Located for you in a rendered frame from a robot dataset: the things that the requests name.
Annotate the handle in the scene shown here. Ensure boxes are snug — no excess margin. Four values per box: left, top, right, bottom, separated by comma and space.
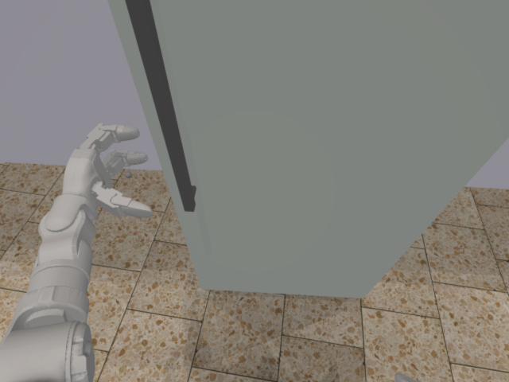
125, 0, 196, 212

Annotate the fridge door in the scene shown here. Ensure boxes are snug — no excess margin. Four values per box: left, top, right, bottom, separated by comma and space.
107, 0, 509, 298

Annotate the left robot upper arm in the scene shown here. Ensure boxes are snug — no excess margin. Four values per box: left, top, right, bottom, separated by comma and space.
0, 320, 95, 382

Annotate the left robot hand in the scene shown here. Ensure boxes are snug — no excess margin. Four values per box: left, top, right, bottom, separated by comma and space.
62, 123, 153, 218

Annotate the robot left forearm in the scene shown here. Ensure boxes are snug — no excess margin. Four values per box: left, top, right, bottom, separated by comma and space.
0, 194, 98, 350

